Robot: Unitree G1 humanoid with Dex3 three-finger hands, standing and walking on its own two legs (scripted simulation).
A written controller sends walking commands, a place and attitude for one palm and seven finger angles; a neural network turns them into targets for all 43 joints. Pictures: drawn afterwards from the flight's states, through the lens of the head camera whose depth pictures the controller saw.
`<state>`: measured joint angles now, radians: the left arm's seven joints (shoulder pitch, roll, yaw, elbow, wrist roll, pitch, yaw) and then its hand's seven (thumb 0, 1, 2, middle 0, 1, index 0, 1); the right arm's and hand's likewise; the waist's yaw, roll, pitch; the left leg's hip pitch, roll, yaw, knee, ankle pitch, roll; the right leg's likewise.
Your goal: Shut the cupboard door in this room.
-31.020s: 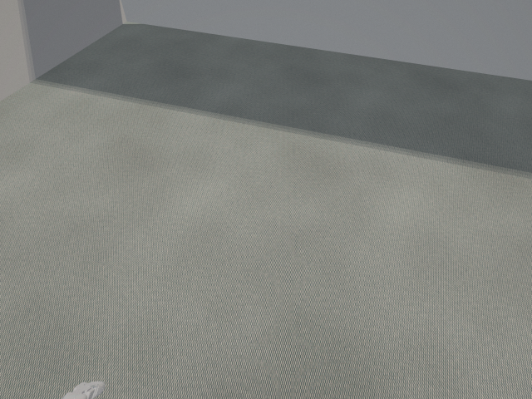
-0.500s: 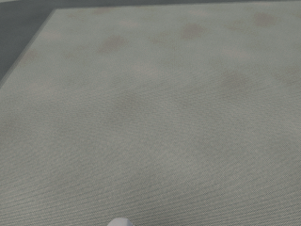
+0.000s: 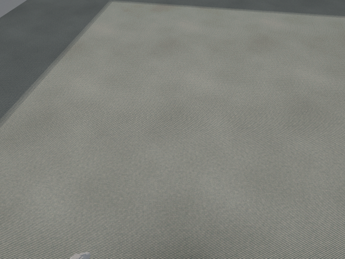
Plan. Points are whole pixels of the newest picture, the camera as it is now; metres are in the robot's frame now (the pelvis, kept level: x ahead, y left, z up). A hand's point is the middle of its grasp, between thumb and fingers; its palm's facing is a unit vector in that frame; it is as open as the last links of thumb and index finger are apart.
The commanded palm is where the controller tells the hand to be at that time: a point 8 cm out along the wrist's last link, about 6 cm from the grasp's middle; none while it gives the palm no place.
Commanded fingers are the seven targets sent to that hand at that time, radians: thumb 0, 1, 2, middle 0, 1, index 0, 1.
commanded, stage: turn or walk to find it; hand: left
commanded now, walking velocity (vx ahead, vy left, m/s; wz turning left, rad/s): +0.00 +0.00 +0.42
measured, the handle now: out of the picture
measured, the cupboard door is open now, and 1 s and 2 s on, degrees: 88 88 88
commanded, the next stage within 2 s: none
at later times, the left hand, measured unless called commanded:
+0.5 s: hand out of the picture -0.04 +0.21 -0.18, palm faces +0.30 -0.92 -0.24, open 7.4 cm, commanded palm none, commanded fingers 0.00 0.90 0.90 -0.20 -0.30 -0.20 -0.30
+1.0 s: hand out of the picture -0.02 +0.18 -0.14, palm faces +0.45 -0.85 -0.28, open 7.4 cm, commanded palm none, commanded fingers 0.00 0.90 0.90 -0.20 -0.30 -0.20 -0.30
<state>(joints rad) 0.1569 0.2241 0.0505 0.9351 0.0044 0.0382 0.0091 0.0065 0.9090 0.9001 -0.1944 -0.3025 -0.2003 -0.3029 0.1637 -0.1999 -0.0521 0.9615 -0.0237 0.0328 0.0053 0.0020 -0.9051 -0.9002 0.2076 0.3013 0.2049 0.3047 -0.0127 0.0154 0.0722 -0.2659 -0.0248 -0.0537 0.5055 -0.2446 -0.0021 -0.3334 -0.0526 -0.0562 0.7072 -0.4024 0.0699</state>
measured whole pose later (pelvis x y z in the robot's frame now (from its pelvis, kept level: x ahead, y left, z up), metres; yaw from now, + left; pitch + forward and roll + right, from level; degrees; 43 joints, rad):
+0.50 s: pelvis -0.01 +0.00 -0.01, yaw +15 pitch +0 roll +0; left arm 0.26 0.23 0.06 0.97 0.02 0.02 0.01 0.01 0.90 0.90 -0.20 -0.30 -0.21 -0.30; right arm 0.14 -0.23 -0.05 0.98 -0.01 0.04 0.02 0.00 -0.91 -0.90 0.20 0.30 0.20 0.30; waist 0.02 -0.03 0.10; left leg -0.25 0.02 0.07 0.57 -0.31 -0.01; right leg -0.27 -0.16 -0.27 0.66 -0.36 0.02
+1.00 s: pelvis -0.01 -0.04 +0.00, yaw +27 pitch -1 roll +1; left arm 0.18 0.17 0.03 0.90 0.02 0.00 0.02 0.00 0.91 0.90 -0.20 -0.30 -0.20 -0.30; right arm 0.19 -0.24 -0.08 0.98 -0.02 0.07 0.02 0.00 -0.91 -0.90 0.21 0.30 0.20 0.30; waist -0.02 0.06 0.08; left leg -0.45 -0.04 -0.06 1.04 -0.44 -0.02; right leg -0.26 -0.06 -0.14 0.57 -0.30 -0.03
